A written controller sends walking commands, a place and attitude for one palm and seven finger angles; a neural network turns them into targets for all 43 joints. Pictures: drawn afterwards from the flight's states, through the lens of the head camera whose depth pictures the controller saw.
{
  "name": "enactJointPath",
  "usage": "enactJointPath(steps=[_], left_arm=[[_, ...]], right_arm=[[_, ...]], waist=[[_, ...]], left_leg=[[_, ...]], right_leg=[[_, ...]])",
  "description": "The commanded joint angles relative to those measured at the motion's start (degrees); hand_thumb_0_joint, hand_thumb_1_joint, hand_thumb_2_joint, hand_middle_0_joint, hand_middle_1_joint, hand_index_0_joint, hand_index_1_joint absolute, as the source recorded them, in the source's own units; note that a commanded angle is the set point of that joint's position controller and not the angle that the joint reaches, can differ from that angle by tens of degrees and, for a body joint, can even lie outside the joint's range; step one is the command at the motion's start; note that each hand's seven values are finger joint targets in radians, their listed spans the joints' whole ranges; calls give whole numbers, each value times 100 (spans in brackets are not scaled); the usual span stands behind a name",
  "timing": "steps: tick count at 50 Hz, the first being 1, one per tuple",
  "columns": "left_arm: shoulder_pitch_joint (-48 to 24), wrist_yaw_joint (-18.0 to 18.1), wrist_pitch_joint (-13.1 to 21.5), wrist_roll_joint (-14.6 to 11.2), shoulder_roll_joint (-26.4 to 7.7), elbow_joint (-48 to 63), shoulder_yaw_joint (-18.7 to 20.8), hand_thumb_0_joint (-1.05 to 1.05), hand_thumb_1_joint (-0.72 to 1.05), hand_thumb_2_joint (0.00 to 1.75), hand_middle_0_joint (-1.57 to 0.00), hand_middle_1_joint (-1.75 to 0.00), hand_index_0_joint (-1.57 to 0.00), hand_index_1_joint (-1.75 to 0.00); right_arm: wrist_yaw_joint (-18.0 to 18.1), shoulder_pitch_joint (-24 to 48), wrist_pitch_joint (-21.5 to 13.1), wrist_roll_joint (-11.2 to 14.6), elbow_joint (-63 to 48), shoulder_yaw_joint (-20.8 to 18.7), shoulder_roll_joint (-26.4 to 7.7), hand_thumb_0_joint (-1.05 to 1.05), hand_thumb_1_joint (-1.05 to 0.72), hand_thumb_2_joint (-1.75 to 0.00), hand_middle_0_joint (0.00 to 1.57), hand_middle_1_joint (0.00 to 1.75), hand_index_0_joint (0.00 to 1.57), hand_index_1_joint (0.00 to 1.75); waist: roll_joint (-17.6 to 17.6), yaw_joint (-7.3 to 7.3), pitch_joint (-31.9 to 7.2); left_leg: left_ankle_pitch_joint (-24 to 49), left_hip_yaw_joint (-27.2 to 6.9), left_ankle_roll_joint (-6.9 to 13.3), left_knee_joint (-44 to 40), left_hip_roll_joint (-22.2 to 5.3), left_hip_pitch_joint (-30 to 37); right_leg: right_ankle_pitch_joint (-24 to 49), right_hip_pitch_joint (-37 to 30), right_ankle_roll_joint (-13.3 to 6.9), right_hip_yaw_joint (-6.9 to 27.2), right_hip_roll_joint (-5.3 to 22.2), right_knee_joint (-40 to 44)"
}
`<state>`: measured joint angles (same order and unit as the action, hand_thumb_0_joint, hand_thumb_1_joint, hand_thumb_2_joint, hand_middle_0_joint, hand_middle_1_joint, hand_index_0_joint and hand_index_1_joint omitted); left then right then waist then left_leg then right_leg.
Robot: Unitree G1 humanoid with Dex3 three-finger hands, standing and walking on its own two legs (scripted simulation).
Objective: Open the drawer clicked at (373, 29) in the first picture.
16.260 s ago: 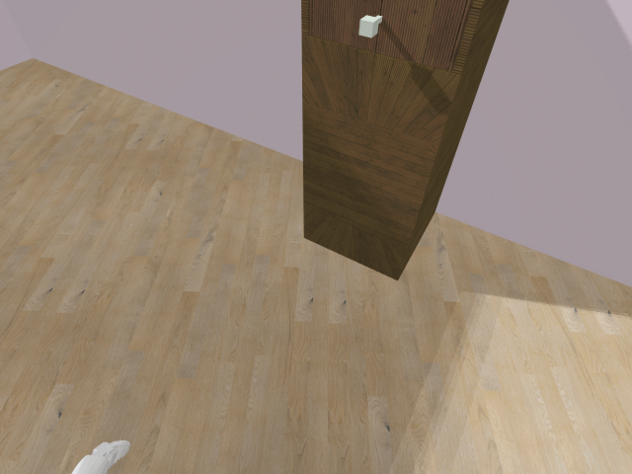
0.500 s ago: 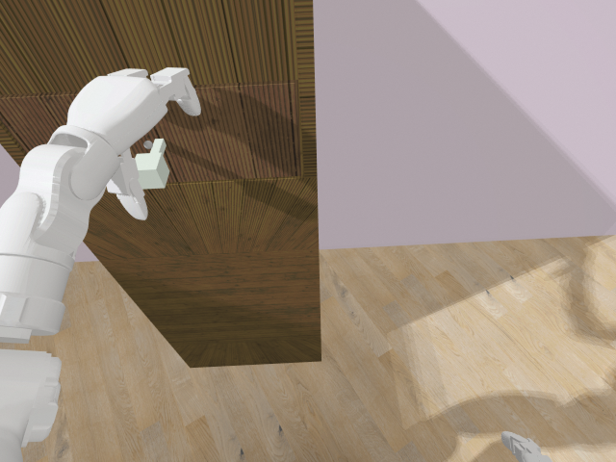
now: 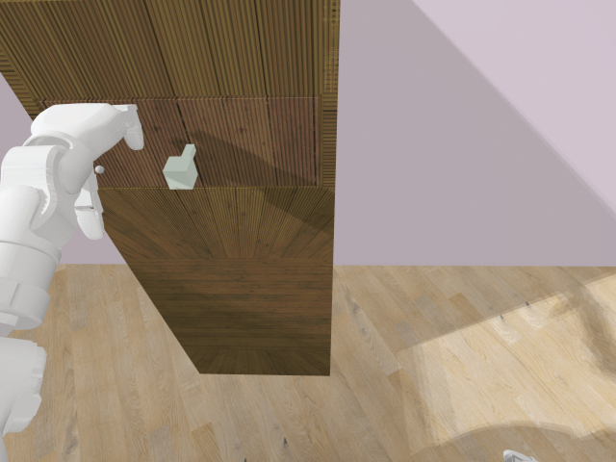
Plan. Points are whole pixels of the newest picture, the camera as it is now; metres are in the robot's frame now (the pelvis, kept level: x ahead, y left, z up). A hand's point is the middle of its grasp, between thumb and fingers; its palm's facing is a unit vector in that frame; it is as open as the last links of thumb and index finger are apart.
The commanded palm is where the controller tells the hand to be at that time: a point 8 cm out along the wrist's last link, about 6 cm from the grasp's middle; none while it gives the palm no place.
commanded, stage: move the hooked fingers above the handle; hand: left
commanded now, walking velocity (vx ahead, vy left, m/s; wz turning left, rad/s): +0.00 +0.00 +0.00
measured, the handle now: (184, 164) +0.47 +0.22 +0.15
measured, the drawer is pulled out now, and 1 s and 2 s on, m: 0.00 0.00 0.00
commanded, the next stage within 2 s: lift the fingers back up to retry in 0.04 s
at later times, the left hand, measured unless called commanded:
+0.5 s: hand (154, 105) +0.44 +0.21 +0.25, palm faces +0.09 -0.02 -1.00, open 13.3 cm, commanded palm +0.42 +0.25 +0.28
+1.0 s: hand (153, 106) +0.44 +0.22 +0.25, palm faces +0.09 -0.03 -1.00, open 13.4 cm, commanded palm +0.42 +0.25 +0.28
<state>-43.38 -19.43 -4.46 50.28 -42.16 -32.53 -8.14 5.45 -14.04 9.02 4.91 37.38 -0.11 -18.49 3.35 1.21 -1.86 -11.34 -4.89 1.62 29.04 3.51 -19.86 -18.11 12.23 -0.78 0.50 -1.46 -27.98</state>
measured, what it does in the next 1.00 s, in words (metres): stands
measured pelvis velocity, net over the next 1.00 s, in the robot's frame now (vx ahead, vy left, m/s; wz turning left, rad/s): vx -0.01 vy -0.02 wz -0.05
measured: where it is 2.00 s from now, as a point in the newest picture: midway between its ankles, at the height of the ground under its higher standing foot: outside the picture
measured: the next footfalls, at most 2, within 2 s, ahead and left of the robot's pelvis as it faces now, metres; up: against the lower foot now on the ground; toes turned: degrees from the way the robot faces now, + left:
none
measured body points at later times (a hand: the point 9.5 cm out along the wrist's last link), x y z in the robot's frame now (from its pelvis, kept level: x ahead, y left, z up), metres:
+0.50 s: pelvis +0.00 +0.00 +0.00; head -0.01 -0.04 +0.45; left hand +0.43 +0.21 +0.31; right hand +0.12 -0.23 -0.13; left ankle +0.04 +0.10 -0.74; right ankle -0.04 -0.11 -0.74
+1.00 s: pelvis -0.01 -0.02 -0.01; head -0.01 -0.06 +0.44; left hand +0.43 +0.21 +0.31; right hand +0.07 -0.30 -0.13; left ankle +0.04 +0.10 -0.74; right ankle -0.04 -0.11 -0.74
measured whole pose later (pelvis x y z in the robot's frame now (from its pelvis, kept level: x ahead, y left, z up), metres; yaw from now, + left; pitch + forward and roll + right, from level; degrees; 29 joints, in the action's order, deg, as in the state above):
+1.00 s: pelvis -0.01 -0.02 -0.01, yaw -3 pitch +3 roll +0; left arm -52.0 -13.7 1.9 50.5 -42.0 -40.7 -0.6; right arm 4.7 -15.5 10.6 5.4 36.5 0.6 -18.3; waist 4.2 -2.5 -3.7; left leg -12.7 -3.0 0.0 32.0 0.8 -23.0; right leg -19.3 17.2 -2.7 2.3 -4.0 -33.1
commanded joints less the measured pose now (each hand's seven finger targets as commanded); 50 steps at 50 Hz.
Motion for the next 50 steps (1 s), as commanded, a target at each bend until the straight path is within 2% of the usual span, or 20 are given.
enactJointPath(steps=[1, 2, 4, 6, 7, 9, 14, 18, 22, 25, 30, 33, 36, 38, 41, 42, 44, 47, 48, 50], left_arm=[[-3447, 91, 1163, -578, -296, 2864, 231, 0, -50, 30, -30, -120, -30, -120], [-3549, 294, 1333, -703, -815, 3120, 740, 0, -50, 30, -30, -120, -30, -120], [-3522, 819, 1402, -599, -1499, 2808, 1610, 0, -50, 30, -30, -120, -30, -120], [-3231, 1149, 1052, -444, -1152, 1657, 1475, 0, -50, 30, -30, -120, -30, -120], [-2993, 1304, 845, -385, -1497, 1011, 1837, 0, -50, 30, -30, -120, -30, -120], [-2843, 1493, 338, -232, -1048, 225, 1375, 0, -50, 30, -30, -120, -30, -120], [-2694, 1309, -583, 451, -1143, -150, 985, 0, -50, 30, -30, -120, -30, -120], [-2399, 1000, -798, 413, -1241, -520, 967, 0, -50, 30, -30, -120, -30, -120], [-2419, 598, -631, 375, -1455, -910, 1004, 0, -50, 30, -30, -120, -30, -120], [-2427, 412, -395, 464, -1455, -1145, 895, 0, -50, 30, -30, -120, -30, -120], [-2335, 325, 44, 450, -1613, -1232, 1037, 0, -50, 30, -30, -120, -30, -120], [-2278, 355, 232, 392, -1672, -1111, 1157, 0, -50, 30, -30, -120, -30, -120], [-2290, 418, 268, 315, -1564, -1073, 1085, 0, -50, 30, -30, -120, -30, -120], [-2350, 469, 302, 280, -1829, -1020, 1297, 0, -50, 30, -30, -120, -30, -120], [-2368, 515, 247, 268, -1711, -1051, 1159, 0, -50, 30, -30, -120, -30, -120], [-2435, 525, 259, 260, -1849, -1013, 1284, 0, -50, 30, -30, -120, -30, -120], [-2217, 578, 231, 296, -1899, -979, 1377, 0, -50, 30, -30, -120, -30, -120], [-2482, 562, 158, 304, -1731, -1042, 1126, 0, -50, 30, -30, -120, -30, -120], [-2504, 586, 160, 327, -1917, -1012, 1278, 0, -50, 30, -30, -120, -30, -120], [-2432, 587, 125, 377, -1901, -1061, 1257, 0, -50, 30, -30, -120, -30, -120]], right_arm=[[150, 646, -577, -92, -807, -190, -444, 0, -90, -90, 20, 30, 20, 30], [149, 520, -628, -152, -747, -228, -474, 0, -90, -90, 20, 30, 20, 30], [59, 424, -670, -181, -665, -248, -457, 0, -90, -90, 20, 30, 20, 30], [-64, 393, -592, -141, -518, -226, -445, 0, -90, -90, 20, 30, 20, 30], [-127, 340, -517, -124, -431, -225, -525, 0, -90, -90, 20, 30, 20, 30], [-241, 504, -386, -113, -441, -149, -509, 0, -90, -90, 20, 30, 20, 30], [-356, 721, -68, -122, -631, -71, -575, 0, -90, -90, 20, 30, 20, 30], [-228, 860, 53, -53, -737, 16, -556, 0, -90, -90, 20, 30, 20, 30], [-47, 836, 44, -26, -794, 60, -567, 0, -90, -90, 20, 30, 20, 30], [29, 747, 25, -10, -844, 78, -565, 0, -90, -90, 20, 30, 20, 30], [68, 591, -24, -4, -933, 18, -595, 0, -90, -90, 20, 30, 20, 30], [34, 501, -44, -5, -983, -46, -601, 0, -90, -90, 20, 30, 20, 30], [23, 430, -67, -9, -985, -91, -634, 0, -90, -90, 20, 30, 20, 30], [18, 390, -101, -2, -968, -118, -670, 0, -90, -90, 20, 30, 20, 30], [8, 334, -97, 3, -947, -132, -681, 0, -90, -90, 20, 30, 20, 30], [0, 333, -109, 7, -919, -158, -696, 0, -90, -90, 20, 30, 20, 30], [-24, 301, -93, -3, -918, -151, -673, 0, -90, -90, 20, 30, 20, 30], [-29, 322, -92, 7, -883, -138, -683, 0, -90, -90, 20, 30, 20, 30], [-36, 314, -100, 22, -885, -126, -690, 0, -90, -90, 20, 30, 20, 30], [-29, 309, -99, 5, -871, -112, -678, 0, -90, -90, 20, 30, 20, 30]], waist=[[836, -479, -1749], [881, -393, -2038], [805, -162, -2442], [407, -156, -1842], [122, -66, -1647], [-130, 4, -1338], [-428, 61, -1803], [-1066, -7, -1371], [-1332, -88, -960], [-1092, -169, -608], [-840, -189, -430], [-619, -145, -544], [-788, -189, -600], [-919, -175, -778], [-860, -215, -782], [-925, -220, -840], [-740, -134, -940], [-772, -276, -743], [-780, -250, -801], [-795, -242, -848]], left_leg=[[821, 84, 136, -161, -104, 2116], [1051, 78, 114, -109, -85, 2235], [1468, -27, -1, -89, -129, 2228], [1379, 36, -26, -120, -145, 1672], [1278, 109, -38, -189, -168, 1275], [872, 235, -83, -323, -171, 838], [1037, 428, -63, -319, -203, 640], [457, 507, 28, -438, -192, 458], [95, 539, 75, -496, -188, 319], [-127, 567, 69, -499, -204, 233], [-250, 581, 65, -389, -201, 78], [-238, 592, 66, -308, -188, 37], [-273, 610, 85, -224, -177, -20], [-248, 625, 101, -124, -174, -111], [-252, 635, 102, -75, -153, -162], [-222, 643, 107, -30, -166, -166], [-85, 643, 116, 11, -144, -151], [-178, 655, 109, 24, -156, -191], [-203, 645, 112, 36, -157, -217], [-112, 634, 120, 54, -153, -213]], right_leg=[[900, 951, -172, -70, -19, 431], [1040, 803, -213, -70, -36, 429], [1200, 669, -259, -180, -117, 302], [1175, 790, -234, -261, -123, 299], [1125, 637, -241, -269, -110, 364], [872, 641, -200, -296, -89, 352], [1105, 120, -161, -163, 1, 322], [829, 6, -45, -74, 86, 503], [606, 48, 24, -31, 151, 612], [355, 284, 22, -6, 138, 631], [172, 402, -13, 77, 136, 589], [173, 389, -27, 117, 130, 526], [180, 440, 2, 166, 142, 509], [252, 311, 37, 256, 182, 468], [280, 378, 45, 262, 177, 440], [290, 331, 49, 305, 188, 451], [511, 272, 33, 299, 165, 339], [406, 443, 51, 319, 171, 452], [338, 428, 66, 351, 169, 438], [501, 379, 61, 343, 170, 379]])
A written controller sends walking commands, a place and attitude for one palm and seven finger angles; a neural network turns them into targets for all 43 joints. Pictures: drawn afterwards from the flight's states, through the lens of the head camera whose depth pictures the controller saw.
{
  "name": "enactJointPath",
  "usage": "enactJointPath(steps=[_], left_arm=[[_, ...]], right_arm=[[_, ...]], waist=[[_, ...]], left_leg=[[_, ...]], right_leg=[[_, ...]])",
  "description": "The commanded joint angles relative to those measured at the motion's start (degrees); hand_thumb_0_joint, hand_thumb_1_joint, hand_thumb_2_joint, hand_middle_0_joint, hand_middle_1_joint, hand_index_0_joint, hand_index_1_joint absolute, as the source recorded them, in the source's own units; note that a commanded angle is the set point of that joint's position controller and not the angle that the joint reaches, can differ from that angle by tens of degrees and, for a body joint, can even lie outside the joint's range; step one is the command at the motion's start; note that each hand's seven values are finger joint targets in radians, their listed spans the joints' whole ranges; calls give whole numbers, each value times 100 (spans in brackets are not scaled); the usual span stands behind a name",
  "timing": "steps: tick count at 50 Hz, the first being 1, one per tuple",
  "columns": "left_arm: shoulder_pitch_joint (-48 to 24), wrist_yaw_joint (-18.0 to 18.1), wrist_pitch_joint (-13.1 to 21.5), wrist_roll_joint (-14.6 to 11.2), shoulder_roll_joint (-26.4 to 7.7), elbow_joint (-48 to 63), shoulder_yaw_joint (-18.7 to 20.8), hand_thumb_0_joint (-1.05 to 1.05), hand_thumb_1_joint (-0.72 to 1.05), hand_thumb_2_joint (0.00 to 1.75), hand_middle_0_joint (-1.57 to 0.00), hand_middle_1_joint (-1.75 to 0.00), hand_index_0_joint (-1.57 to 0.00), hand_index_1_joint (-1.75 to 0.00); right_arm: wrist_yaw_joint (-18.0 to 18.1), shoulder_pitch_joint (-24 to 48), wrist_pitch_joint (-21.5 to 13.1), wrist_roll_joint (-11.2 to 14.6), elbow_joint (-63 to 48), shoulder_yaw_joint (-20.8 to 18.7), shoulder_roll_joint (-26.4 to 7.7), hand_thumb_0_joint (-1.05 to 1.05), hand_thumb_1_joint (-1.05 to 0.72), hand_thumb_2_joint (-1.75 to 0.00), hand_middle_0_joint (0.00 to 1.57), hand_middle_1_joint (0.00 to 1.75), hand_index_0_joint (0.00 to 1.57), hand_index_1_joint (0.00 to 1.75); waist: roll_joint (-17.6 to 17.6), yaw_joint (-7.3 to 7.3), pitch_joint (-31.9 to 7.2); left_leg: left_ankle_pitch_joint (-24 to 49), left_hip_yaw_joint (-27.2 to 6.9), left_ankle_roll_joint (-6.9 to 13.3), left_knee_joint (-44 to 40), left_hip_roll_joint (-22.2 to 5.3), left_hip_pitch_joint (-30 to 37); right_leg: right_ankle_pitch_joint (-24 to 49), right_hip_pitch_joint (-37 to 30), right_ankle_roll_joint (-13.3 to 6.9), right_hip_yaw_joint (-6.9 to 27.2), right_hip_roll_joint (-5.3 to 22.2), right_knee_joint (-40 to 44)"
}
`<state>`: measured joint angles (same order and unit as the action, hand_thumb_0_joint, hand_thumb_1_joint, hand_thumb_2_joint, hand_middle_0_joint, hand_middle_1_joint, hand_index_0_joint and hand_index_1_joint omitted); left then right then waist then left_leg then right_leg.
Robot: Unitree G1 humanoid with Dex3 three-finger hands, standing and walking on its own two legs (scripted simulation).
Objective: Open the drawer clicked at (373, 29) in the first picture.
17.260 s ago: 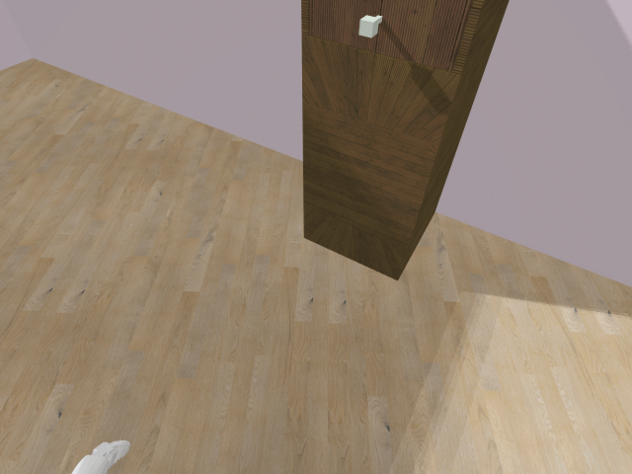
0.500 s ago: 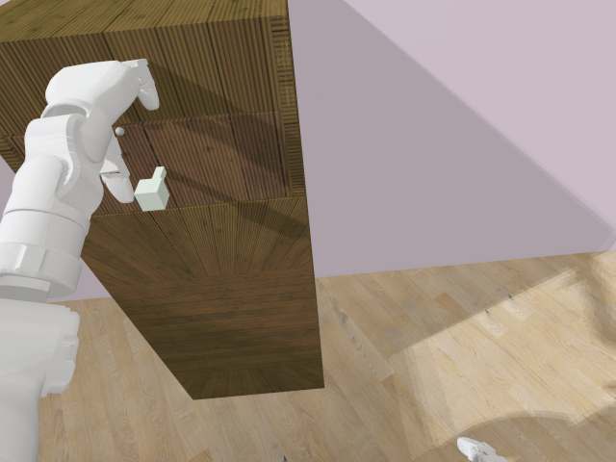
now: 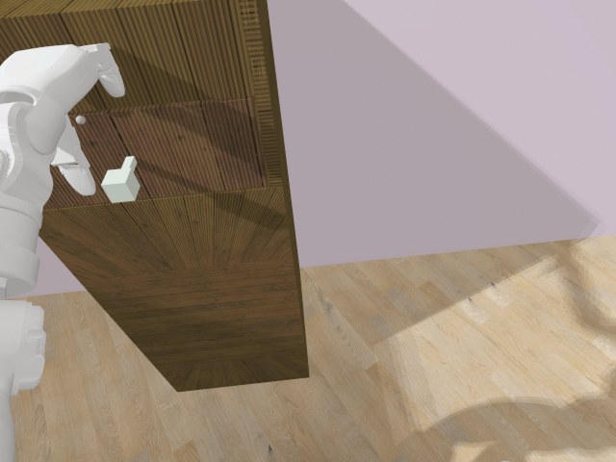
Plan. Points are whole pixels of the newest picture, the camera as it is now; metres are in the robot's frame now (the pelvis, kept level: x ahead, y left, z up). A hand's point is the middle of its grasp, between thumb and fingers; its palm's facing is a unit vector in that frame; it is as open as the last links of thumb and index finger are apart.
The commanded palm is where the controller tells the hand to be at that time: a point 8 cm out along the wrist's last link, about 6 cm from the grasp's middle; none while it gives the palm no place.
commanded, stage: re-aim the fingers above the handle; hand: left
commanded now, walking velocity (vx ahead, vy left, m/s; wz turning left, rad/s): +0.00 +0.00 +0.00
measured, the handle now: (124, 176) +0.47 +0.27 +0.15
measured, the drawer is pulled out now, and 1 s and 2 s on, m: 0.00 0.00 0.00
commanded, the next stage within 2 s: none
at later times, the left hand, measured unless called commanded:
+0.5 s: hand (75, 127) +0.44 +0.27 +0.25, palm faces +0.10 -0.02 -0.99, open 13.4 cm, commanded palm +0.40 +0.31 +0.28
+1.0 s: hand (84, 179) +0.43 +0.29 +0.18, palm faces -0.01 +0.00 -1.00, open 13.8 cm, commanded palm +0.38 +0.30 +0.27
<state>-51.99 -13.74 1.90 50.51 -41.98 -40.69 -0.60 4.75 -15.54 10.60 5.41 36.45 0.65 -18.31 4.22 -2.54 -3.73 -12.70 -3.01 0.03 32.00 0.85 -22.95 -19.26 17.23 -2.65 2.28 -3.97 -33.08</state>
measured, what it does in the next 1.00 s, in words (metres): stands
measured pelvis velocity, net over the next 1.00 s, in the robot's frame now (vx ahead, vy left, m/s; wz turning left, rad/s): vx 0.02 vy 0.03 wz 0.02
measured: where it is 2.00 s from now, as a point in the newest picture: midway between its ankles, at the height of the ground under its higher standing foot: outside the picture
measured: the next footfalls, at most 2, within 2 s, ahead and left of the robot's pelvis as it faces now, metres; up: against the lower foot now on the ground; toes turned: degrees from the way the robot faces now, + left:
none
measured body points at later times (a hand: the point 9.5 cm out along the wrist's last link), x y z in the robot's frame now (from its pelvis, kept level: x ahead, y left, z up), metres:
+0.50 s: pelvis +0.01 +0.00 +0.00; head +0.02 -0.03 +0.45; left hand +0.43 +0.27 +0.30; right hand +0.14 -0.26 -0.12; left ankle +0.04 +0.13 -0.73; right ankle -0.03 -0.09 -0.73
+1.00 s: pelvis +0.02 +0.03 +0.00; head +0.05 +0.00 +0.45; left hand +0.42 +0.29 +0.24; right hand +0.15 -0.23 -0.13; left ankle +0.04 +0.13 -0.73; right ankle -0.03 -0.09 -0.73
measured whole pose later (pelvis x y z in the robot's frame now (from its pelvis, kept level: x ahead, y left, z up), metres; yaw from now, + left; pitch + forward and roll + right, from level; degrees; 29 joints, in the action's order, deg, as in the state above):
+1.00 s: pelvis +0.02 +0.03 +0.00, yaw +1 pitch +5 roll -1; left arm -37.1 -13.8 2.0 49.4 -39.1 -24.4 -1.4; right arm 3.3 -13.0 10.2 4.3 35.2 -0.3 -16.2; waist 4.3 0.3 -2.8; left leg -14.7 -3.2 1.6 34.2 2.6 -24.7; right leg -20.6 17.3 -0.9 1.8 -2.3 -32.6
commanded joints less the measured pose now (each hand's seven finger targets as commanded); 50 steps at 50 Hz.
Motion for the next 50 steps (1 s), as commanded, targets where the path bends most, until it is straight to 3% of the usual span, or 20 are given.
enactJointPath(steps=[1, 2, 4, 5, 11, 14, 17, 20, 23, 26, 29, 30, 33, 34, 35, 38, 44, 47, 48, 50], left_arm=[[-1506, 1, -535, 364, -1845, -292, 457, 0, -50, 30, -30, -120, -30, -120], [-1633, -26, -516, 332, -1785, -224, 398, 0, -50, 30, -30, -120, -30, -120], [-1244, -21, -485, 345, -2087, -229, 718, 0, -50, 30, -30, -120, -30, -120], [-1304, -32, -479, 362, -2105, -198, 708, 0, -50, 30, -30, -120, -30, -120], [-1150, -73, -385, 274, -2033, 166, 791, 0, -50, 30, -30, -120, -30, -120], [-953, -75, -416, 196, -2054, 104, 874, 0, -50, 30, -30, -120, -30, -120], [-1212, -80, -381, 194, -2029, 235, 812, 0, -50, 30, -30, -120, -30, -120], [-894, -55, -360, 216, -2107, 384, 971, 0, -50, 30, -30, -120, -30, -120], [-952, -47, -410, 174, -2043, 422, 924, 0, -50, 30, -30, -120, -30, -120], [-678, -11, -471, 138, -2100, 562, 1038, 0, -50, 30, -30, -120, -30, -120], [-644, 10, -539, 148, -2082, 552, 1028, 0, -50, 30, -30, -120, -30, -120], [-744, -7, -539, 158, -1903, 659, 845, 0, -50, 30, -30, -120, -30, -120], [-917, 31, -528, 198, -1934, 803, 859, 0, -50, 30, -30, -120, -30, -120], [-951, 28, -511, 211, -1727, 884, 676, 0, -50, 30, -30, -120, -30, -120], [-820, 38, -496, 205, -1871, 920, 874, 0, -50, 30, -30, -120, -30, -120], [-1082, 17, -400, 134, -1729, 1136, 736, 0, -50, 30, -30, -120, -30, -120], [-1258, 123, -100, 10, -1436, 2303, 645, 0, -50, 30, -30, -120, -30, -120], [-1767, 290, 148, -163, -1335, 3263, 593, 0, -50, 30, -30, -120, -30, -120], [-1892, 407, 204, -184, -1463, 3429, 758, 0, -50, 30, -30, -120, -30, -120], [-1165, 623, 211, -235, -1702, 4045, 1259, 0, -50, 30, -30, -120, -30, -120]], right_arm=[[38, 466, -250, -34, -801, -182, -680, 0, -90, -90, 20, 30, 20, 30], [32, 456, -250, -45, -779, -189, -685, 0, -90, -90, 20, 30, 20, 30], [37, 504, -243, -55, -838, -166, -667, 0, -90, -90, 20, 30, 20, 30], [46, 528, -224, -59, -824, -161, -674, 0, -90, -90, 20, 30, 20, 30], [-1, 615, -194, -77, -915, -156, -628, 0, -90, -90, 20, 30, 20, 30], [-8, 609, -187, -79, -927, -150, -618, 0, -90, -90, 20, 30, 20, 30], [8, 647, -181, -80, -909, -173, -630, 0, -90, -90, 20, 30, 20, 30], [-32, 640, -154, -91, -934, -179, -623, 0, -90, -90, 20, 30, 20, 30], [-60, 664, -107, -74, -923, -182, -624, 0, -90, -90, 20, 30, 20, 30], [-78, 701, -91, -86, -967, -190, -630, 0, -90, -90, 20, 30, 20, 30], [-93, 696, -67, -77, -952, -178, -637, 0, -90, -90, 20, 30, 20, 30], [-94, 722, -64, -73, -970, -174, -639, 0, -90, -90, 20, 30, 20, 30], [-91, 701, -81, -68, -945, -183, -626, 0, -90, -90, 20, 30, 20, 30], [-93, 695, -100, -70, -965, -187, -606, 0, -90, -90, 20, 30, 20, 30], [-96, 658, -104, -76, -950, -202, -614, 0, -90, -90, 20, 30, 20, 30], [-77, 669, -129, -62, -926, -215, -598, 0, -90, -90, 20, 30, 20, 30], [-105, 731, -198, -109, -959, -278, -500, 0, -90, -90, 20, 30, 20, 30], [-77, 781, -319, -163, -992, -310, -446, 0, -90, -90, 20, 30, 20, 30], [-95, 764, -366, -164, -946, -321, -431, 0, -90, -90, 20, 30, 20, 30], [-157, 844, -434, -212, -1040, -344, -397, 0, -90, -90, 20, 30, 20, 30]], waist=[[-934, 121, -649], [-953, 87, -675], [-1028, 225, -707], [-1080, 198, -740], [-990, 262, -777], [-1143, 264, -689], [-1012, 205, -723], [-855, 325, -903], [-854, 282, -837], [-798, 363, -891], [-865, 339, -819], [-808, 298, -843], [-665, 266, -957], [-613, 242, -1004], [-680, 284, -1091], [-666, 194, -1220], [-79, 198, -1740], [203, 137, -2145], [324, 165, -2192], [630, 433, -2590]], left_leg=[[14, 455, 279, -238, 121, 96], [30, 446, 274, -235, 116, 105], [96, 442, 295, -194, 126, 93], [88, 452, 292, -188, 130, 59], [287, 450, 289, -136, 132, 147], [269, 444, 285, -108, 142, 94], [234, 461, 283, -92, 141, 137], [475, 439, 282, -61, 160, 189], [454, 449, 261, -63, 147, 157], [533, 442, 264, -66, 153, 232], [551, 415, 259, -89, 143, 203], [516, 422, 260, -106, 150, 239], [498, 401, 277, -109, 142, 333], [524, 380, 289, -107, 142, 420], [617, 356, 293, -93, 127, 452], [627, 347, 321, -67, 135, 549], [1242, 220, 353, 28, 139, 1174], [1541, 116, 366, 78, 128, 1641], [1641, 44, 343, 68, 118, 1756], [2365, -49, 296, 82, 91, 2082]], right_leg=[[610, -99, 258, 141, 411, 886], [654, -117, 256, 149, 427, 906], [796, -236, 276, 179, 430, 813], [836, -259, 289, 205, 450, 803], [1207, -286, 280, 132, 433, 664], [1263, -298, 299, 128, 430, 659], [1116, -207, 284, 136, 430, 708], [1462, -343, 254, 96, 406, 551], [1417, -260, 255, 59, 399, 564], [1437, -312, 232, 30, 373, 533], [1391, -257, 220, -23, 348, 542], [1319, -204, 221, -39, 344, 560], [1203, -140, 205, -39, 332, 588], [1214, -102, 194, -64, 318, 582], [1302, -162, 185, -69, 305, 559], [1350, -128, 204, -48, 312, 598], [1709, -49, 115, -139, 221, 477], [1642, 58, 81, -179, 183, 469], [1607, 158, 62, -216, 148, 438], [1776, -16, 16, -252, 141, 347]])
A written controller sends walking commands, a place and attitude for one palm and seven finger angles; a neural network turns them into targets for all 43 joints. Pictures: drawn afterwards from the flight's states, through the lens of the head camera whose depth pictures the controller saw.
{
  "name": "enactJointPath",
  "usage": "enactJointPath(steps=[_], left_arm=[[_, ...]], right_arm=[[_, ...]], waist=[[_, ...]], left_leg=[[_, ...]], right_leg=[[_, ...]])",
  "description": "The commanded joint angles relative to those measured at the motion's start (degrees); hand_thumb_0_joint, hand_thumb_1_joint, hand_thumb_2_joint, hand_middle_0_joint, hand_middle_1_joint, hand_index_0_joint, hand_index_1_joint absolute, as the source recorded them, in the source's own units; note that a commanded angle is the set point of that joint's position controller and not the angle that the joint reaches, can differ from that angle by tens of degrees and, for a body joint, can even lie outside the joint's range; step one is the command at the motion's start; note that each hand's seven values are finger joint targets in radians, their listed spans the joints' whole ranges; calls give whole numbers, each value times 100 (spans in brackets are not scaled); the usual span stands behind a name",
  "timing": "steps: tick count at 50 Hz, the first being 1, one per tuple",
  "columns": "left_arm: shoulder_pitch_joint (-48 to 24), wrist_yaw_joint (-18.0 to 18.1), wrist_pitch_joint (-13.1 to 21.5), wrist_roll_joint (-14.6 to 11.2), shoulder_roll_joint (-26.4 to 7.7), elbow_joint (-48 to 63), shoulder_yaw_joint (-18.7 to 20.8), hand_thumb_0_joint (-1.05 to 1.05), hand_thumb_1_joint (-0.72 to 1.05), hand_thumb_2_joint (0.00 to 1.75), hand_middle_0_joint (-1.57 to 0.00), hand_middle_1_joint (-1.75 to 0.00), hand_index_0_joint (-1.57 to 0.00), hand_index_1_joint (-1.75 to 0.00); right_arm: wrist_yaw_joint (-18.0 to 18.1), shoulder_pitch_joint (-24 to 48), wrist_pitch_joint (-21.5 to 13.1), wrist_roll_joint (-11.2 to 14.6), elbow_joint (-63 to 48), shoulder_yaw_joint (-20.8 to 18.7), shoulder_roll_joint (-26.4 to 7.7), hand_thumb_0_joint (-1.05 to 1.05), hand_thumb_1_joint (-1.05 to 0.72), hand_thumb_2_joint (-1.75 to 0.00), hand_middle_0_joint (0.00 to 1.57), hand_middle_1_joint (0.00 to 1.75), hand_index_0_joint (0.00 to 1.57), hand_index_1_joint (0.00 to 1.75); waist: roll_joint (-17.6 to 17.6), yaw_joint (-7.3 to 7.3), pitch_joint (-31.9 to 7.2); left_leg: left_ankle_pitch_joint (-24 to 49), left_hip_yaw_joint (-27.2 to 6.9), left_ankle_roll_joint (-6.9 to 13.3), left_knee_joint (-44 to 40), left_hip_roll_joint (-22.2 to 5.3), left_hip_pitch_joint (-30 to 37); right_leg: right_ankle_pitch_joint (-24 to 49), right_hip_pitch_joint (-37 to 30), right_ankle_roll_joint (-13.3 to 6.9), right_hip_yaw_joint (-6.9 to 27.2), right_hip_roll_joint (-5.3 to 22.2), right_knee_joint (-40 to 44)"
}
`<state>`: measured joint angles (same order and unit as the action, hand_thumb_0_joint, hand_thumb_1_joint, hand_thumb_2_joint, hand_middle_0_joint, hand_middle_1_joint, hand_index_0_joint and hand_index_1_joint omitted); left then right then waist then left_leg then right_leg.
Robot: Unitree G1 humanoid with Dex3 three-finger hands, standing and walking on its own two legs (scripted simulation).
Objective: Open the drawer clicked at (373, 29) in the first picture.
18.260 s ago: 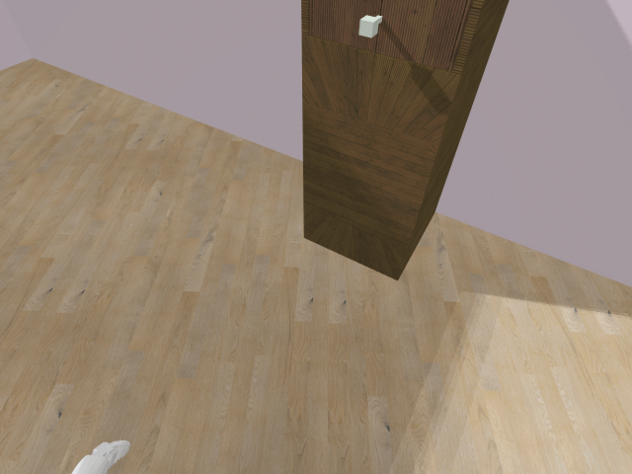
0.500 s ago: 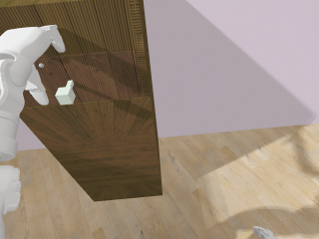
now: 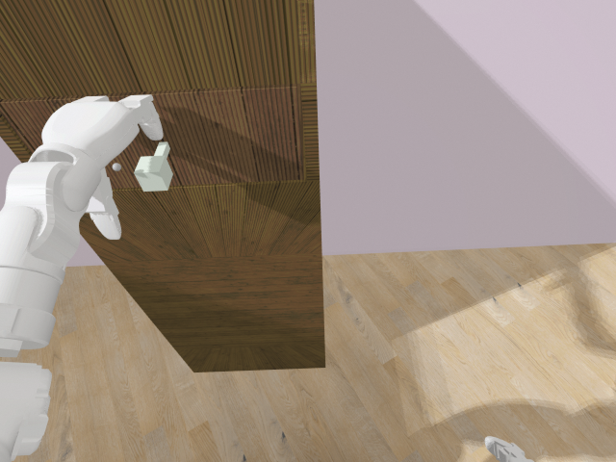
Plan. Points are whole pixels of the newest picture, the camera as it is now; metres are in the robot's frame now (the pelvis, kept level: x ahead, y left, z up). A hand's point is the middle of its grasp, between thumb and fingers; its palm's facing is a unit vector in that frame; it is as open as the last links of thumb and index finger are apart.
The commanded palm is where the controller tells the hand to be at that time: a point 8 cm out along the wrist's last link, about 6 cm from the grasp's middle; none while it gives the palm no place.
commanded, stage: re-aim the fingers above the handle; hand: left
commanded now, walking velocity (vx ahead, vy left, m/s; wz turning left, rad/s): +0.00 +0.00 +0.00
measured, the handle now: (157, 164) +0.46 +0.23 +0.15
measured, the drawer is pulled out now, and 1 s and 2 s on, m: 0.00 0.00 0.00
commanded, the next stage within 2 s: lower the fingers behind the handle in 1.04 s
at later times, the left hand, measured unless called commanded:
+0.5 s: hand (98, 188) +0.36 +0.25 +0.20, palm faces +0.09 -0.01 -1.00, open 13.9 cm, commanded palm +0.36 +0.27 +0.28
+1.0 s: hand (92, 147) +0.40 +0.26 +0.23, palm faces +0.15 -0.04 -0.99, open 14.0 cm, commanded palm +0.36 +0.28 +0.28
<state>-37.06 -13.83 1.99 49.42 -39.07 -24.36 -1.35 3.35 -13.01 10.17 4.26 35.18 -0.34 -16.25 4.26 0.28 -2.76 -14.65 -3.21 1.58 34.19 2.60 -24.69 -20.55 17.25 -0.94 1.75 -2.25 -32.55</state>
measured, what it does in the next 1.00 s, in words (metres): stands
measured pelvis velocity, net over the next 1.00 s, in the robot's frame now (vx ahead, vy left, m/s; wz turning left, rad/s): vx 0.00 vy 0.00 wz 0.00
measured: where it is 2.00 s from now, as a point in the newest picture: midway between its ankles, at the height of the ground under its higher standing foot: outside the picture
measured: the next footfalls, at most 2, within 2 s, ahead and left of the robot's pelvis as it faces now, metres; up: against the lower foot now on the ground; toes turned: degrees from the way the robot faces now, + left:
none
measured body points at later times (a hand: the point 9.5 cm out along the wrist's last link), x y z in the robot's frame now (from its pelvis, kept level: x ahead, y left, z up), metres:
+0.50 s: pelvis +0.00 +0.01 +0.00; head +0.02 -0.01 +0.45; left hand +0.35 +0.25 +0.25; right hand +0.22 -0.21 -0.09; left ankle +0.03 +0.10 -0.73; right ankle -0.05 -0.11 -0.73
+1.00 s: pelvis +0.00 +0.00 +0.00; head +0.02 -0.03 +0.45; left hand +0.38 +0.26 +0.28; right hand +0.13 -0.26 -0.12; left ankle +0.03 +0.10 -0.73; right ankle -0.05 -0.11 -0.73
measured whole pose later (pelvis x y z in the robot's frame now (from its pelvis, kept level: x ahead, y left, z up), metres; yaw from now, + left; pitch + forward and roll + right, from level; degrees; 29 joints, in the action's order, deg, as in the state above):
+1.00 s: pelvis +0.00 +0.00 +0.00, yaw +0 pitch +3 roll +0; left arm -33.3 -10.6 2.3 46.6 -40.1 -17.7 3.8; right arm 3.5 -11.5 8.3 3.5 38.1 0.0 -17.1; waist 4.7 0.9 -1.8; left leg -13.4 -3.1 1.2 31.1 2.4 -21.1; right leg -19.2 13.8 -1.1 1.9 -2.2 -29.6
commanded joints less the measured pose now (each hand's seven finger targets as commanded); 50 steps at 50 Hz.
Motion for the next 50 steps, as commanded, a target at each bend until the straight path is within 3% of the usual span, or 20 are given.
enactJointPath(steps=[1, 2, 7, 11, 12, 17, 19, 21, 22, 23, 24, 27, 31, 34, 37, 41, 44, 45, 47, 50], left_arm=[[-2398, 746, 139, -146, -2118, 2570, 1575, 0, -50, 30, -30, -120, -30, -120], [-2150, 851, 22, -172, -2444, 2535, 1975, 0, -50, 30, -30, -120, -30, -120], [-1234, 916, -1030, -217, -2274, 1069, 1944, 0, -50, 30, -30, -120, -30, -120], [-854, 300, -1659, 19, -1416, 1009, 674, 0, -50, 30, -30, -120, -30, -120], [-924, 77, -1692, -2, -952, 1218, 195, 0, -50, 30, -30, -120, -30, -120], [-1990, -336, -963, -276, -141, 3368, -734, 0, -50, 30, -30, -120, -30, -120], [-2330, -210, -541, -233, -565, 3651, -302, 0, -50, 30, -30, -120, -30, -120], [-2622, 140, -195, -193, -1216, 3971, 408, 0, -50, 30, -30, -120, -30, -120], [-2669, 432, -138, -319, -1805, 3991, 1030, 0, -50, 30, -30, -120, -30, -120], [-2808, 636, -208, -153, -1658, 3613, 967, 0, -50, 30, -30, -120, -30, -120], [-2687, 698, -368, -154, -1175, 2866, 626, 0, -50, 30, -30, -120, -30, -120], [-2359, 775, -906, -120, -1444, 1176, 928, 0, -50, 30, -30, -120, -30, -120], [-2197, 441, -1502, 180, -1275, 153, 377, 0, -50, 30, -30, -120, -30, -120], [-2022, -32, -1489, 327, -828, 586, -198, 0, -50, 30, -30, -120, -30, -120], [-2058, -396, -1009, 173, -753, 1386, -275, 0, -50, 30, -30, -120, -30, -120], [-2228, -296, -84, -224, -1604, 2499, 786, 0, -50, 30, -30, -120, -30, -120], [-2370, 321, 257, -333, -2510, 2381, 1961, 0, -50, 30, -30, -120, -30, -120], [-2137, 455, 147, -296, -2265, 1936, 1861, 0, -50, 30, -30, -120, -30, -120], [-1922, 663, -111, -272, -2335, 1188, 2012, 0, -50, 30, -30, -120, -30, -120], [-1739, 723, -620, -125, -2050, 588, 1544, 0, -50, 30, -30, -120, -30, -120]], right_arm=[[-67, 649, -406, -117, -909, -239, -582, 0, -90, -90, 20, 30, 20, 30], [-110, 677, -394, -147, -866, -234, -636, 0, -90, -90, 20, 30, 20, 30], [-200, 1047, -193, -69, -684, -85, -676, 0, -90, -90, 20, 30, 20, 30], [-168, 1152, -119, 14, -884, -33, -775, 0, -90, -90, 20, 30, 20, 30], [-145, 1154, -124, 49, -947, -53, -771, 0, -90, -90, 20, 30, 20, 30], [24, 1205, -446, 0, -1119, -15, -573, 0, -90, -90, 20, 30, 20, 30], [120, 1089, -577, -91, -927, -41, -530, 0, -90, -90, 20, 30, 20, 30], [130, 1033, -672, -178, -834, -51, -505, 0, -90, -90, 20, 30, 20, 30], [125, 956, -690, -214, -749, -53, -595, 0, -90, -90, 20, 30, 20, 30], [76, 990, -753, -225, -711, -9, -481, 0, -90, -90, 20, 30, 20, 30], [66, 1013, -751, -196, -634, -9, -454, 0, -90, -90, 20, 30, 20, 30], [-10, 971, -555, -85, -423, 0, -607, 0, -90, -90, 20, 30, 20, 30], [-55, 1122, -309, -44, -518, 82, -678, 0, -90, -90, 20, 30, 20, 30], [-77, 1142, -241, -11, -839, 57, -678, 0, -90, -90, 20, 30, 20, 30], [-5, 1095, -287, -48, -984, 12, -683, 0, -90, -90, 20, 30, 20, 30], [121, 1054, -458, -106, -976, -26, -572, 0, -90, -90, 20, 30, 20, 30], [127, 861, -560, -175, -728, -88, -573, 0, -90, -90, 20, 30, 20, 30], [105, 859, -556, -161, -679, -86, -550, 0, -90, -90, 20, 30, 20, 30], [28, 804, -486, -109, -526, -117, -627, 0, -90, -90, 20, 30, 20, 30], [-56, 878, -377, -75, -538, -99, -709, 0, -90, -90, 20, 30, 20, 30]], waist=[[666, 247, -2711], [586, 355, -2804], [-432, 494, -1711], [-752, 221, -1518], [-686, 59, -1518], [-4, -329, -1811], [357, -281, -1857], [713, -65, -2198], [997, 27, -2254], [761, 127, -2411], [554, 11, -1984], [-91, 156, -1448], [-504, 184, -1384], [-517, 82, -1708], [-539, -90, -1787], [-125, 75, -1964], [196, 275, -2084], [168, 282, -1881], [70, 353, -1482], [-113, 335, -1464]], left_leg=[[2962, -64, 99, -122, -105, 2293], [3250, -63, 59, -136, -127, 2209], [2119, 181, -68, -493, -126, 1163], [1795, 206, 20, -571, -118, 1315], [1864, 190, 60, -535, -115, 1508], [2270, -137, 207, -341, -97, 2515], [2335, -258, 139, -348, -131, 2734], [2684, -337, -18, -369, -133, 2985], [2729, -329, -108, -376, -120, 2935], [2791, -336, -166, -387, -99, 2835], [2477, -268, -162, -422, -107, 2587], [1610, -65, -140, -658, -81, 1732], [1190, 109, -115, -800, -80, 1336], [1395, 136, 13, -682, -48, 1512], [1586, 113, 141, -563, -32, 1732], [1895, 81, 197, -485, 14, 1969], [2057, 100, 118, -453, 11, 1775], [2062, 134, 100, -433, 22, 1631], [1900, 191, 17, -501, -7, 1285], [1590, 272, -25, -570, -26, 1101]], right_leg=[[2033, -101, -168, -227, -24, 257], [2196, -336, -182, -226, -15, 256], [1987, -674, -135, -287, 17, 436], [1867, -413, -39, -317, 54, 527], [1889, -287, -39, -322, 63, 576], [1625, 319, -41, -276, 53, 579], [1397, 538, -89, -289, 5, 567], [1446, 467, -177, -316, -39, 564], [1519, 274, -237, -330, -54, 604], [1553, 172, -237, -377, -63, 518], [1452, 291, -218, -425, -59, 551], [1290, 11, -221, -439, -45, 718], [1188, -255, -146, -404, 62, 763], [1592, -421, -123, -314, 113, 676], [1888, -420, -97, -259, 128, 677], [2056, -472, -93, -190, 70, 640], [2106, -674, -147, -210, 24, 578], [2126, -599, -138, -229, 27, 589], [1985, -548, -152, -271, 26, 662], [1807, -506, -108, -268, 43, 629]])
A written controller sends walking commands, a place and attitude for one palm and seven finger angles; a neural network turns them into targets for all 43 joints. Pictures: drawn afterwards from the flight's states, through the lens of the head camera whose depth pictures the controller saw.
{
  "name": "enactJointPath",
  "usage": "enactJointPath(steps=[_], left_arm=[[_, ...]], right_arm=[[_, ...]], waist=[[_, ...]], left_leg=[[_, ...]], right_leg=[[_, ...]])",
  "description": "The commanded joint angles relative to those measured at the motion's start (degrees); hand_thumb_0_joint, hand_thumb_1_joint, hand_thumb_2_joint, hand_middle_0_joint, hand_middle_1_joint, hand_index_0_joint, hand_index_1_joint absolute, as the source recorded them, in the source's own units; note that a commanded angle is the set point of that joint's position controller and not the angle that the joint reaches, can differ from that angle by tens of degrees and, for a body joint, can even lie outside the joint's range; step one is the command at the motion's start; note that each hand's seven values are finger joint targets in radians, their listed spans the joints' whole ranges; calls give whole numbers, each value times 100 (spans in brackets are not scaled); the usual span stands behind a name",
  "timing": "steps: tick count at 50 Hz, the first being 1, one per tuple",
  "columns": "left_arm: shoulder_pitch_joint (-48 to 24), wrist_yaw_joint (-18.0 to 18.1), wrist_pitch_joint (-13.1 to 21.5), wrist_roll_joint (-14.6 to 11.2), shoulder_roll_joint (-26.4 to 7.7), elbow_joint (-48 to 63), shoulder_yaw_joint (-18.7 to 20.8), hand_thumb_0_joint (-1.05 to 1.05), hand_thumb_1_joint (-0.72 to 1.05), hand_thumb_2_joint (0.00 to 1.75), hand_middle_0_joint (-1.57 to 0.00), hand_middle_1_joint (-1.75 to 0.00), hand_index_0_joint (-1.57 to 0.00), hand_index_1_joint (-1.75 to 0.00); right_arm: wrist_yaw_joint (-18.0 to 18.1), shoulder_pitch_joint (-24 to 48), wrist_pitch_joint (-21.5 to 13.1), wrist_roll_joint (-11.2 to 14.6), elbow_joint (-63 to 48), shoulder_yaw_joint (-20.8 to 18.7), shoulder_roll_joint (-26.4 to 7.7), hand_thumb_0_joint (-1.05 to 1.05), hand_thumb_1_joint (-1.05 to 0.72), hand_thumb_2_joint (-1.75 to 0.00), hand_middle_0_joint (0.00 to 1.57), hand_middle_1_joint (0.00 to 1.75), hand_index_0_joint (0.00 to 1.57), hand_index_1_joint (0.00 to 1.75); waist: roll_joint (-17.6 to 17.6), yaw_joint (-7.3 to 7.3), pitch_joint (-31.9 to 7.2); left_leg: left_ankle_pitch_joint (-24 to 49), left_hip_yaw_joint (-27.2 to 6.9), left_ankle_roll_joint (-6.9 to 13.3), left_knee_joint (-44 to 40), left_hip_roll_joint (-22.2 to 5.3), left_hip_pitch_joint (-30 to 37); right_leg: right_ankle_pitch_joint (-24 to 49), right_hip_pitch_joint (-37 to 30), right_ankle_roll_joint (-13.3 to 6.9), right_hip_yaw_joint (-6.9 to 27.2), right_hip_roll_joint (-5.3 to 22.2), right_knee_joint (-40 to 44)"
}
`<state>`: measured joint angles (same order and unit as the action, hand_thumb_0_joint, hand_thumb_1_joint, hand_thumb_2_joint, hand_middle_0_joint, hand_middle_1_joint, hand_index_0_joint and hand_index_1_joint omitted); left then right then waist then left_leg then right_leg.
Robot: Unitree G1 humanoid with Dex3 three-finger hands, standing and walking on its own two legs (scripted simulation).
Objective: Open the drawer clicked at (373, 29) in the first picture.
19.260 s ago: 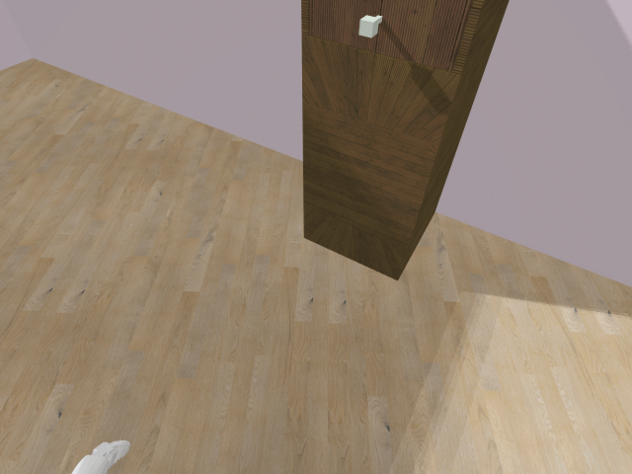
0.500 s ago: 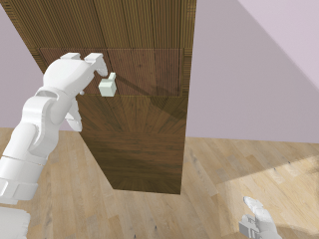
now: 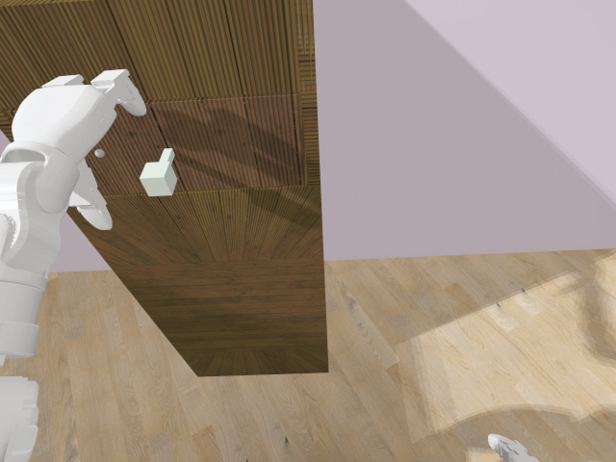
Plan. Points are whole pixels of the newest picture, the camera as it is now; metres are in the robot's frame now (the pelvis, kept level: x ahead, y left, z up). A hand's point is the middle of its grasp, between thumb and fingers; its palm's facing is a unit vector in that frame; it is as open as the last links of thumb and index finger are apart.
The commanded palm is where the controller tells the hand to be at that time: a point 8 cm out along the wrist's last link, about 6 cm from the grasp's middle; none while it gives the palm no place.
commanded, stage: re-aim the fingers above the handle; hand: left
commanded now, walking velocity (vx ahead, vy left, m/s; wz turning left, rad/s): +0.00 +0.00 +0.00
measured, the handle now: (162, 169) +0.46 +0.24 +0.15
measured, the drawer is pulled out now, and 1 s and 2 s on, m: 0.00 0.00 0.00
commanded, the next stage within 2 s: lower the fingers behind the handle in 0.04 s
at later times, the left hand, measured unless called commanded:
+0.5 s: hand (84, 183) +0.38 +0.29 +0.19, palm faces +0.12 -0.03 -0.99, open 13.9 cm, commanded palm +0.35 +0.28 +0.24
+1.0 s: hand (108, 206) +0.38 +0.28 +0.15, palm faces +0.07 -0.04 -1.00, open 14.2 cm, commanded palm +0.35 +0.28 +0.21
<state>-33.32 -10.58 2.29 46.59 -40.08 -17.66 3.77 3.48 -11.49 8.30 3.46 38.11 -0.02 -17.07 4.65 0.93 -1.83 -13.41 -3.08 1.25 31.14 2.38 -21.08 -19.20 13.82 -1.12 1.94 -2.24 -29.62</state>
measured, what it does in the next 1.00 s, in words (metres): stands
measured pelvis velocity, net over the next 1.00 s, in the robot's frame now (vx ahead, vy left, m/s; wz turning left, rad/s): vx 0.00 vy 0.01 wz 0.00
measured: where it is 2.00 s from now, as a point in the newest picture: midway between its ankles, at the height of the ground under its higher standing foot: outside the picture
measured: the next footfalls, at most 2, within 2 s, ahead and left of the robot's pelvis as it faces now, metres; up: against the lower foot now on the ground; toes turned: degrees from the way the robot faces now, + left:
none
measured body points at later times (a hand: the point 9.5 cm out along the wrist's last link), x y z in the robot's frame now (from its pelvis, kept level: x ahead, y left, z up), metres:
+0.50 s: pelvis +0.00 +0.01 +0.00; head +0.02 -0.01 +0.45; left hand +0.37 +0.29 +0.25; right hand +0.20 -0.22 -0.11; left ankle +0.03 +0.11 -0.73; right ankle -0.04 -0.11 -0.73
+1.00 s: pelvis +0.00 +0.01 +0.00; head +0.03 -0.01 +0.45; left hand +0.37 +0.28 +0.20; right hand +0.15 -0.24 -0.13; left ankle +0.03 +0.11 -0.73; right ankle -0.04 -0.11 -0.73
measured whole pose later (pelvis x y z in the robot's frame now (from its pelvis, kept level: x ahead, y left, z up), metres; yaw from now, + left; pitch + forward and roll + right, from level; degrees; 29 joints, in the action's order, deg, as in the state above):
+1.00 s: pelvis +0.00 +0.01 +0.00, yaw +0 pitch +5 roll -1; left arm -24.5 -5.9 -5.3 50.0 -34.7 -14.1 -0.3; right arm 2.7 -10.6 9.3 3.2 36.9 -0.4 -16.1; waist 4.6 2.0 -2.9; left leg -13.9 -2.5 2.4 32.6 3.4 -23.5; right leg -20.0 16.2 0.0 2.2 -1.2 -31.1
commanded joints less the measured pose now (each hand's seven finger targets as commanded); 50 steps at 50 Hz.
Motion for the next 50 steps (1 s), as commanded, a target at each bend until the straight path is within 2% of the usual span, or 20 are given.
enactJointPath(steps=[1, 2, 3, 4, 7, 8, 11, 14, 15, 17, 22, 25, 26, 27, 32, 34, 37, 39, 45, 50], left_arm=[[-1984, 330, -793, 262, -1955, -131, 918, 0, -50, 30, -30, -120, -30, -120], [-1781, 184, -937, 302, -1610, -221, 555, 0, -50, 30, -30, -120, -30, -120], [-1608, 47, -1033, 371, -1643, -110, 477, 0, -50, 30, -30, -120, -30, -120], [-1448, -125, -1092, 390, -1374, 109, 158, 0, -50, 30, -30, -120, -30, -120], [-1674, -624, -911, 184, -613, 1243, -700, 0, -50, 30, -30, -120, -30, -120], [-1765, -690, -753, 102, -1028, 1501, -329, 0, -50, 30, -30, -120, -30, -120], [-1992, -705, -171, -75, -1525, 1882, 295, 0, -50, 30, -30, -120, -30, -120], [-2367, -214, 313, -188, -2193, 1945, 1268, 0, -50, 30, -30, -120, -30, -120], [-2316, -31, 326, -114, -1999, 1890, 1143, 0, -50, 30, -30, -120, -30, -120], [-2380, 146, 289, -121, -1358, 1816, 614, 0, -50, 30, -30, -120, -30, -120], [-2044, 385, -391, 187, -748, 887, 6, 0, -50, 30, -30, -120, -30, -120], [-1826, 345, -797, 397, -923, 770, -3, 0, -50, 30, -30, -120, -30, -120], [-1867, 296, -891, 407, -736, 701, -207, 0, -50, 30, -30, -120, -30, -120], [-1910, 252, -913, 388, -870, 644, -119, 0, -50, 30, -30, -120, -30, -120], [-2157, 272, -539, 393, -1390, 1455, 350, 0, -50, 30, -30, -120, -30, -120], [-1730, 398, -399, 367, -1435, 1607, 576, 0, -50, 30, -30, -120, -30, -120], [-1575, 406, -389, 277, -988, 1465, 277, 0, -50, 30, -30, -120, -30, -120], [-1391, 482, -404, 288, -998, 1596, 302, 0, -50, 30, -30, -120, -30, -120], [-1113, 632, -563, 340, -840, 1594, 206, 0, -50, 30, -30, -120, -30, -120], [-1019, 649, -724, 406, -792, 1156, 125, 0, -50, 30, -30, -120, -30, -120]], right_arm=[[-85, 719, -154, 10, -858, -146, -685, 0, -90, -90, 20, 30, 20, 30], [-94, 751, -120, 38, -939, -157, -708, 0, -90, -90, 20, 30, 20, 30], [-111, 763, -102, 60, -1005, -158, -735, 0, -90, -90, 20, 30, 20, 30], [-119, 800, -86, 75, -1098, -164, -737, 0, -90, -90, 20, 30, 20, 30], [-63, 972, -114, 105, -1345, -161, -640, 0, -90, -90, 20, 30, 20, 30], [-12, 938, -147, 105, -1310, -167, -643, 0, -90, -90, 20, 30, 20, 30], [140, 913, -211, 25, -1189, -124, -565, 0, -90, -90, 20, 30, 20, 30], [170, 794, -323, -75, -982, -147, -525, 0, -90, -90, 20, 30, 20, 30], [147, 843, -352, -91, -999, -141, -485, 0, -90, -90, 20, 30, 20, 30], [100, 736, -408, -73, -968, -195, -461, 0, -90, -90, 20, 30, 20, 30], [-74, 747, -266, -38, -901, -201, -529, 0, -90, -90, 20, 30, 20, 30], [-106, 870, -128, -32, -976, -146, -575, 0, -90, -90, 20, 30, 20, 30], [-96, 892, -94, -24, -993, -114, -558, 0, -90, -90, 20, 30, 20, 30], [-81, 864, -75, -14, -975, -114, -601, 0, -90, -90, 20, 30, 20, 30], [10, 896, -134, -78, -1116, -103, -559, 0, -90, -90, 20, 30, 20, 30], [13, 866, -187, -103, -1144, -124, -475, 0, -90, -90, 20, 30, 20, 30], [-17, 771, -190, -72, -1087, -150, -487, 0, -90, -90, 20, 30, 20, 30], [-32, 776, -200, -75, -1087, -185, -489, 0, -90, -90, 20, 30, 20, 30], [-52, 730, -198, -69, -1040, -221, -531, 0, -90, -90, 20, 30, 20, 30], [0, 732, -156, -46, -969, -212, -570, 0, -90, -90, 20, 30, 20, 30]], waist=[[-205, 257, -1695], [-430, 187, -1790], [-494, 158, -1824], [-594, 89, -1885], [-616, -215, -1880], [-629, -209, -1901], [-289, -143, -1792], [83, 48, -1957], [321, 94, -2022], [451, -49, -1980], [10, -26, -1750], [-185, 70, -1939], [-358, 22, -1892], [-473, -15, -1870], [-226, 106, -2293], [-4, 195, -2349], [8, 80, -1954], [220, 118, -1985], [-2, 114, -2041], [-325, 51, -1765]], left_leg=[[1513, 263, 15, -249, -8, 739], [1543, 307, 53, -194, 17, 742], [1479, 315, 88, -172, 7, 742], [1541, 302, 127, -145, 14, 810], [1709, 253, 248, -35, 47, 1271], [1784, 207, 269, -14, 23, 1386], [1768, 140, 258, -46, 54, 1535], [1988, 85, 168, -24, 32, 1553], [2039, 84, 128, -28, 33, 1562], [2145, 70, 106, 35, -13, 1704], [1737, 60, 8, -91, -73, 1403], [1620, 79, 13, -120, -53, 1268], [1511, 86, 28, -137, -42, 1229], [1403, 81, 27, -172, -57, 1193], [1798, 10, 83, -135, -64, 1435], [2181, 19, 116, -66, -72, 1570], [2194, -5, 71, -93, -137, 1485], [2166, -16, 62, -91, -143, 1577], [2017, -15, 53, -105, -142, 1492], [1572, 54, 88, -115, -108, 1249]], right_leg=[[1759, -221, -82, -279, 51, 294], [1915, -319, -63, -241, 77, 302], [2028, -323, -22, -212, 103, 272], [2198, -328, -1, -211, 116, 235], [2415, -87, 41, -202, 130, 283], [2445, -14, 64, -184, 106, 280], [2158, 130, 17, -194, 55, 324], [2032, 80, -82, -259, -12, 267], [1909, 99, -92, -285, -13, 228], [1770, 354, -102, -327, -21, 267], [1407, 565, -133, -407, -34, 260], [1442, 344, -128, -371, -9, 214], [1408, 338, -110, -381, 7, 225], [1352, 269, -124, -374, 12, 270], [1521, 31, -147, -330, 0, 161], [1686, 19, -132, -297, -15, 129], [1504, 291, -124, -378, -47, 176], [1392, 397, -119, -357, -55, 152], [1370, 393, -114, -366, -61, 130], [1319, 418, -104, -351, -61, 157]])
